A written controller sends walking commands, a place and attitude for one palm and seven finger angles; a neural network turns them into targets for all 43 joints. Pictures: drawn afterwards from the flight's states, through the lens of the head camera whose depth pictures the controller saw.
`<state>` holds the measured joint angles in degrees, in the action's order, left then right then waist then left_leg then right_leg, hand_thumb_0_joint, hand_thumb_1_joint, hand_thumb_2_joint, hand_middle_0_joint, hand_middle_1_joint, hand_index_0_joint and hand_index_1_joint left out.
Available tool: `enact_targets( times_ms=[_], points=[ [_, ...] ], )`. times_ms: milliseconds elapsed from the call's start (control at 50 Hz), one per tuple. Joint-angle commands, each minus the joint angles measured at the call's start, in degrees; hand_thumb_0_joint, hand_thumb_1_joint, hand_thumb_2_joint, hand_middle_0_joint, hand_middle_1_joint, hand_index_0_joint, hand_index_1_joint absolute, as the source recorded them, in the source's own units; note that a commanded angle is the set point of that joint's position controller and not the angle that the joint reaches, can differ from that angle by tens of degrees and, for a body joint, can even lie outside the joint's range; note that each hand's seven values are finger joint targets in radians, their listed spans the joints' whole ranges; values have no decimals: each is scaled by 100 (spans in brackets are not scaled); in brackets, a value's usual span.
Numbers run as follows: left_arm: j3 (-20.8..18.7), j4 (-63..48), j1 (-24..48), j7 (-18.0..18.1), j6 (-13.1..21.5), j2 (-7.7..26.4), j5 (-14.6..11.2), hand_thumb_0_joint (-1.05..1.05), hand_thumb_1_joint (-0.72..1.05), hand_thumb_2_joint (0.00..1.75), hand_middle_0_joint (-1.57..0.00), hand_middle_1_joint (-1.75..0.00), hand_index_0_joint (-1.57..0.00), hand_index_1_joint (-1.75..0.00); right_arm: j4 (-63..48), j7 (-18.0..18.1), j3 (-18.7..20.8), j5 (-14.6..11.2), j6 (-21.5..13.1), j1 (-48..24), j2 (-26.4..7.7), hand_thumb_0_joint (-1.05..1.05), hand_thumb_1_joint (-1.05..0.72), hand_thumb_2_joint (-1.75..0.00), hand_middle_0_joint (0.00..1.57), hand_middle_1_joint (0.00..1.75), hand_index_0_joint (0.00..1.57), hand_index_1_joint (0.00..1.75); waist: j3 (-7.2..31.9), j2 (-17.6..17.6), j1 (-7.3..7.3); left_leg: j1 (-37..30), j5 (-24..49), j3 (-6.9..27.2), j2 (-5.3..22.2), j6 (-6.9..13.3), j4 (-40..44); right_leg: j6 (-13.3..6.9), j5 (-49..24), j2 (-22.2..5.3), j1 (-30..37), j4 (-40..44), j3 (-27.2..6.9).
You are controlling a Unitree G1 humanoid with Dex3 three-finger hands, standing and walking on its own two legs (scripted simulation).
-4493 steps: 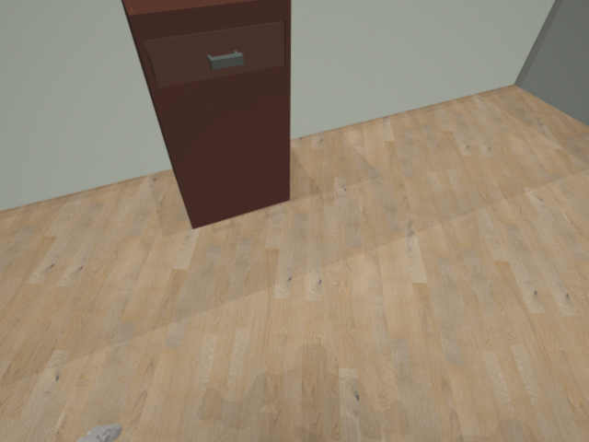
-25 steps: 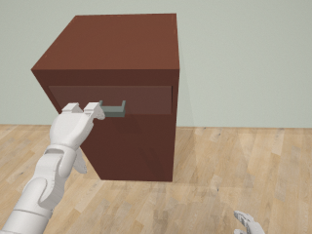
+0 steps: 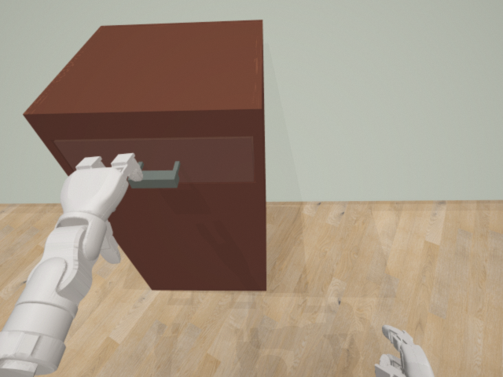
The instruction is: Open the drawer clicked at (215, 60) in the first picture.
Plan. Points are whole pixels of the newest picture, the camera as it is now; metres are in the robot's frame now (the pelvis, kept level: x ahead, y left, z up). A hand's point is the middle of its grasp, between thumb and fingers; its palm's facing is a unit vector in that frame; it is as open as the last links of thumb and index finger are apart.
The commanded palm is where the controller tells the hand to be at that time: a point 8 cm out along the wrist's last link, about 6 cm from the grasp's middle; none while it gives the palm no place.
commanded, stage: move the hooked fingers above the handle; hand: left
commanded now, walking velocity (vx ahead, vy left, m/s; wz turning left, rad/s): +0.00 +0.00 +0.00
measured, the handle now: (156, 172) +0.52 +0.29 -0.01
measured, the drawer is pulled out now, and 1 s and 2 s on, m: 0.00 0.00 0.00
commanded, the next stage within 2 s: none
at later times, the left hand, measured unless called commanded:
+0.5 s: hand (119, 193) +0.39 +0.30 +0.06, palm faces +0.00 -0.05 -1.00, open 13.8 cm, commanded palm +0.37 +0.29 +0.12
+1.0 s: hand (134, 181) +0.43 +0.29 +0.05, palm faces -0.04 -0.04 -1.00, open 13.8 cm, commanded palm +0.42 +0.29 +0.11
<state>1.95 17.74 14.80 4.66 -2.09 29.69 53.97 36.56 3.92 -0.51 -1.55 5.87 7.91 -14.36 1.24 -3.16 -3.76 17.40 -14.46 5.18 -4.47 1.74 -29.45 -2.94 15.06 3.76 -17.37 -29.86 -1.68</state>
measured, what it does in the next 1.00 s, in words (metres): stands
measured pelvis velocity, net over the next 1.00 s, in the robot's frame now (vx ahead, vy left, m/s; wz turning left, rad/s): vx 0.02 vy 0.04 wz -0.01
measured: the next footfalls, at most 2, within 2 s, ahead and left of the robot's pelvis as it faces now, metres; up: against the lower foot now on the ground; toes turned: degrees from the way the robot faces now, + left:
none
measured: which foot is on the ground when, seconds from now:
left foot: down 0.00-1.00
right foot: down 0.00-1.00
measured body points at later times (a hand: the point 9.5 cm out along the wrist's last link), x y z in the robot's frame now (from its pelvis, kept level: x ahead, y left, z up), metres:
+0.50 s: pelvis +0.03 +0.01 -0.01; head +0.07 -0.01 +0.44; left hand +0.38 +0.29 +0.11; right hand +0.17 -0.25 -0.13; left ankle +0.01 +0.10 -0.74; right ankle +0.00 -0.09 -0.74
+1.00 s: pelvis +0.02 +0.04 -0.01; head +0.07 +0.03 +0.43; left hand +0.43 +0.29 +0.10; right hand +0.11 -0.22 -0.15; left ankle +0.01 +0.10 -0.74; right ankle +0.00 -0.09 -0.74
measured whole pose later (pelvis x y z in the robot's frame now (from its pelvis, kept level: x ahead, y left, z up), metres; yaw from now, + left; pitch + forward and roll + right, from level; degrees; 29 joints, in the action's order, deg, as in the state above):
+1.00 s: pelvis +0.02 +0.04 -0.01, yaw -1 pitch +11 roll -1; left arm 3.2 39.7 31.9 8.3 2.0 28.7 57.7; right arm 37.6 2.3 2.1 -1.3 9.5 16.1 -14.1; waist 5.9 -2.8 -0.1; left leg 29.8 -19.0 3.7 -6.0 4.3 -38.1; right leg -0.4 18.8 2.7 -28.7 -36.3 -2.5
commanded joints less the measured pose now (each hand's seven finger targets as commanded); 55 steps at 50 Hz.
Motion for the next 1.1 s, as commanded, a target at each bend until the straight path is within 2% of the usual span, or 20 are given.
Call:
enact_targets(
  times_ms=[0, 40, 100, 120, 180, 240, 300, 360, 420, 480, 540, 620, 660, 680, 700, 780, 880, 980, 1020, 1080],
  points=[
    [-604, -699, 1970, 85, 129, 1333, -25, 0, -50, 30, -30, -120, -30, -120, -764, 94, 257, 15, -194, -377, -657, 0, -90, -90, 20, 30, 20, 30, 1429, 276, 124, -16, 921, -411, 0, 116, 133, 76, -959, -285, 692, 399, -122],
    [-811, -643, 1860, 10, 221, 1556, -53, 0, -50, 30, -30, -120, -30, -120, -780, 105, 292, 25, -177, -321, -700, 0, -90, -90, 20, 30, 20, 30, 1629, 487, 83, 130, 1069, -446, -19, 148, 22, 123, -1382, -328, 913, 312, -214],
    [-1017, -881, 1816, 14, 474, 1717, -96, 0, -50, 30, -30, -120, -30, -120, -793, 107, 348, 52, -160, -276, -692, 0, -90, -90, 20, 30, 20, 30, 1899, 404, 44, 192, 1290, -449, -45, 159, -118, 157, -2066, -380, 1074, 110, -285],
    [-1194, -877, 1777, 45, 540, 1864, -105, 0, -50, 30, -30, -120, -30, -120, -769, 110, 362, 65, -144, -241, -717, 0, -90, -90, 20, 30, 20, 30, 2017, 395, 18, 251, 1340, -430, -56, 153, -158, 156, -2156, -365, 1138, 53, -307],
    [-1253, -745, 1848, 194, 683, 1849, -105, 0, -50, 30, -30, -120, -30, -120, -728, 115, 398, 33, -124, -148, -701, 0, -90, -90, 20, 30, 20, 30, 1851, 231, 64, 352, 1393, -444, -40, 147, -235, 138, -2235, -344, 856, -40, -256],
    [-1551, -843, 1897, 412, 720, 2136, -29, 0, -50, 30, -30, -120, -30, -120, -721, 87, 455, 42, -110, -49, -713, 0, -90, -90, 20, 30, 20, 30, 2234, 50, -25, 322, 1656, -430, -37, 133, -326, 113, -2389, -321, 931, -187, -253],
    [-1385, -881, 1759, 560, 615, 1865, -17, 0, -50, 30, -30, -120, -30, -120, -740, 27, 505, 25, -84, -6, -701, 0, -90, -90, 20, 30, 20, 30, 2368, -44, 10, 160, 2033, -437, 0, 113, -413, 87, -2597, -276, 777, -295, -149],
    [-1037, -586, 1788, 553, 397, 1522, -58, 0, -50, 30, -30, -120, -30, -120, -711, 1, 519, -13, -42, 81, -746, 0, -90, -90, 20, 30, 20, 30, 2130, 140, 173, 120, 1976, -436, 59, 112, -424, 89, -2304, -230, 452, -260, -34],
    [-856, -267, 2021, 443, 215, 1464, -33, 0, -50, 30, -30, -120, -30, -120, -710, 18, 500, -44, 13, 121, -805, 0, -90, -90, 20, 30, 20, 30, 1987, 475, 265, 175, 1839, -415, 88, 124, -384, 85, -1985, -199, 327, -200, 14],
    [-684, -343, 2482, 368, 236, 1455, 73, 0, -50, 30, -30, -120, -30, -120, -722, 28, 493, -27, 34, 188, -796, 0, -90, -90, 20, 30, 20, 30, 2153, 243, 295, -63, 1972, -338, 108, 109, -417, 63, -1840, -194, 169, -241, 61],
    [-860, -467, 2892, 415, 410, 1716, 147, 0, -50, 30, -30, -120, -30, -120, -680, 48, 491, 18, 44, 286, -779, 0, -90, -90, 20, 30, 20, 30, 2417, -51, 277, -304, 2242, -244, 147, 62, -484, 21, -1747, -173, 59, -311, 75],
    [-885, -122, 3008, 540, 493, 1635, 227, 0, -50, 30, -30, -120, -30, -120, -609, 22, 503, 34, 74, 397, -752, 0, -90, -90, 20, 30, 20, 30, 2307, -202, 269, -430, 2715, -124, 236, -85, -537, -19, -1563, -115, -311, -371, 176],
    [-677, 79, 3136, 609, 438, 1384, 262, 0, -50, 30, -30, -120, -30, -120, -602, -23, 507, 14, 86, 430, -731, 0, -90, -90, 20, 30, 20, 30, 2205, -238, 301, -467, 2766, -72, 278, -158, -544, -25, -1394, -106, -538, -399, 236],
    [-663, 196, 3227, 639, 405, 1350, 268, 0, -50, 30, -30, -120, -30, -120, -570, -44, 518, 24, 90, 502, -743, 0, -90, -90, 20, 30, 20, 30, 2225, -145, 321, -502, 2820, -47, 310, -185, -546, -25, -1352, -95, -603, -411, 266],
    [-804, 314, 3141, 673, 359, 1497, 298, 0, -50, 30, -30, -120, -30, -120, -576, -68, 520, 29, 103, 530, -763, 0, -90, -90, 20, 30, 20, 30, 2274, -200, 247, -499, 2939, -25, 325, -219, -535, -40, -1334, -88, -585, -428, 269],
    [-445, 833, 3531, 614, 158, 1249, 370, 0, -50, 30, -30, -120, -30, -120, -546, -98, 514, 16, 193, 639, -810, 0, -90, -90, 20, 30, 20, 30, 2220, -15, 387, -380, 2628, -41, 342, -235, -521, -37, -1151, -82, -721, -414, 303],
    [-302, 777, 3977, 555, 350, 1162, 369, 0, -50, 30, -30, -120, -30, -120, -570, -99, 578, 42, 207, 813, -834, 0, -90, -90, 20, 30, 20, 30, 2605, -66, 446, -722, 2850, 66, 398, -231, -604, -23, -1068, -80, -855, -419, 279],
    [-437, 1335, 4494, 707, 625, 1367, 460, 0, -50, 30, -30, -120, -30, -120, -425, -51, 573, 51, 203, 990, -847, 0, -90, -90, 20, 30, 20, 30, 2258, -116, 530, -358, 2094, 60, 357, -199, -563, -55, -705, -61, -1139, -422, 297],
    [-726, 1565, 4630, 855, 664, 1724, 530, 0, -50, 30, -30, -120, -30, -120, -395, -36, 569, 71, 198, 1056, -880, 0, -90, -90, 20, 30, 20, 30, 2278, -109, 493, -126, 1876, 25, 318, -176, -565, -83, -650, -44, -1073, -448, 278],
    [-775, 1897, 4744, 1025, 643, 1807, 572, 0, -50, 30, -30, -120, -30, -120, -363, -51, 564, 69, 170, 1149, -871, 0, -90, -90, 20, 30, 20, 30, 2437, -212, 488, 22, 1744, -60, 293, -148, -603, -87, -692, -41, -1055, -497, 262]
  ],
)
